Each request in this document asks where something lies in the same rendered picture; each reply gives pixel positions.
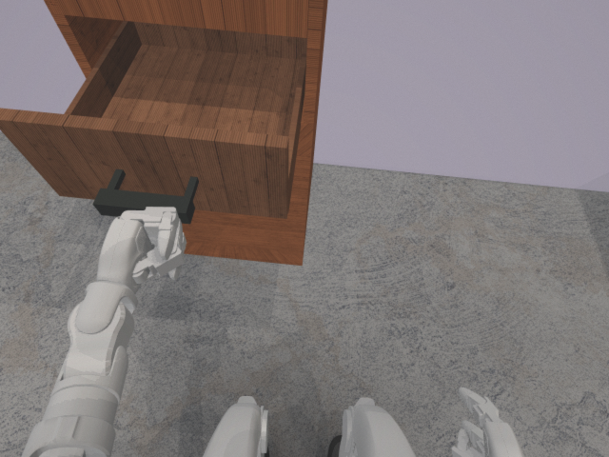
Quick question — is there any handle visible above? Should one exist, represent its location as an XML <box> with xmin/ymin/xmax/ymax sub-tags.
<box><xmin>93</xmin><ymin>169</ymin><xmax>199</xmax><ymax>224</ymax></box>

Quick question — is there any robot thigh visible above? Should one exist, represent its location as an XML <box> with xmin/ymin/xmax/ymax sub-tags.
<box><xmin>342</xmin><ymin>405</ymin><xmax>416</xmax><ymax>457</ymax></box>
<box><xmin>203</xmin><ymin>403</ymin><xmax>269</xmax><ymax>457</ymax></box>

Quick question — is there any robot right thigh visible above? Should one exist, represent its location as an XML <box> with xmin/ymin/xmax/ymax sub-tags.
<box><xmin>342</xmin><ymin>405</ymin><xmax>416</xmax><ymax>457</ymax></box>

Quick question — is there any robot left thigh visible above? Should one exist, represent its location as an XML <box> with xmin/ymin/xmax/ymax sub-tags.
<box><xmin>203</xmin><ymin>403</ymin><xmax>269</xmax><ymax>457</ymax></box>

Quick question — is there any robot left forearm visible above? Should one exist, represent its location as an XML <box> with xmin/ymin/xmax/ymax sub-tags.
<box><xmin>21</xmin><ymin>281</ymin><xmax>138</xmax><ymax>457</ymax></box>

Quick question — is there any drawer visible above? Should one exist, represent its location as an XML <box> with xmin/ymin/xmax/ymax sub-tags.
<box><xmin>0</xmin><ymin>21</ymin><xmax>307</xmax><ymax>219</ymax></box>

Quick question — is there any cabinet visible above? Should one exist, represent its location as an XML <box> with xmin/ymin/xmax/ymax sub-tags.
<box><xmin>44</xmin><ymin>0</ymin><xmax>328</xmax><ymax>266</ymax></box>

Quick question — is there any left robot hand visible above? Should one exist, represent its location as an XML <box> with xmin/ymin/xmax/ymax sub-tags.
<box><xmin>96</xmin><ymin>207</ymin><xmax>187</xmax><ymax>294</ymax></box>

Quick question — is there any right robot hand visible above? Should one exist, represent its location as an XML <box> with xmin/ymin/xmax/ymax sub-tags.
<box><xmin>452</xmin><ymin>387</ymin><xmax>524</xmax><ymax>457</ymax></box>

